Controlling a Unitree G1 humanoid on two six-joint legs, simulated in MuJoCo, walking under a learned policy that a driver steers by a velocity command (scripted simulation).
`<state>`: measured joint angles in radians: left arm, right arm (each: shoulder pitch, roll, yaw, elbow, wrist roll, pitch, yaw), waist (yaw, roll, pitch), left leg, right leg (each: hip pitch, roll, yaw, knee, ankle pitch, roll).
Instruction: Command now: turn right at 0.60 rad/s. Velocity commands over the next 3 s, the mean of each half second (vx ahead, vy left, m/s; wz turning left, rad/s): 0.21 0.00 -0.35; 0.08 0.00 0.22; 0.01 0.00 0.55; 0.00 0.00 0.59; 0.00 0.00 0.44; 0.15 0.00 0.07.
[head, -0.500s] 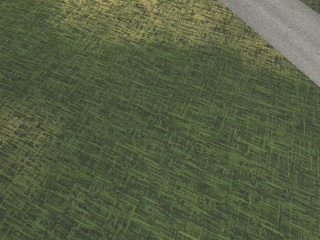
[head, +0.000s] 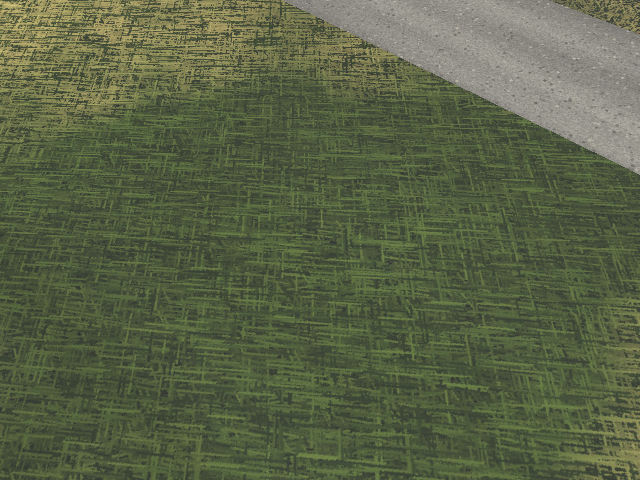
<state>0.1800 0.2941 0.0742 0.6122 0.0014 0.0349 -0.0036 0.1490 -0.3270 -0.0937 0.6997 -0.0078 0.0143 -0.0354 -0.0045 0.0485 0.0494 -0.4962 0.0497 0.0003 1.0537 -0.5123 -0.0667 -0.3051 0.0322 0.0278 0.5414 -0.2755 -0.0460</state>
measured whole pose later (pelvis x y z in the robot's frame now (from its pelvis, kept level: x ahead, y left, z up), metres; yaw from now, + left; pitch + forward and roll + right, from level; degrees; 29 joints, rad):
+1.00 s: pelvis +0.16 +0.00 +0.00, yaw +2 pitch +1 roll -1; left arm 0.10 0.27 0.07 0.72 0.01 0.01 0.03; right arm 0.20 -0.31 -0.07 0.68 0.01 0.06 -0.01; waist 0.00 0.01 0.07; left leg -0.44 0.06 0.02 0.85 -0.41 -0.07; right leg -0.27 -0.04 -0.13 0.45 -0.18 -0.01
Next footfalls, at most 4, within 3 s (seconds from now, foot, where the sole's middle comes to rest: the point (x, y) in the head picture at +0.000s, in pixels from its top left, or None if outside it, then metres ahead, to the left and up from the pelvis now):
0.34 left None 0.12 0.12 -0.77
0.70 right None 0.23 -0.13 -0.77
1.08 left None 0.21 0.12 -0.77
1.60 right None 0.27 -0.09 -0.77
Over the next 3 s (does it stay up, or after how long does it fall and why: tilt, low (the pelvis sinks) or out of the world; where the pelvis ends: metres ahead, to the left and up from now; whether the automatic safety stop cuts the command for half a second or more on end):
stays up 0.21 0.11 0.00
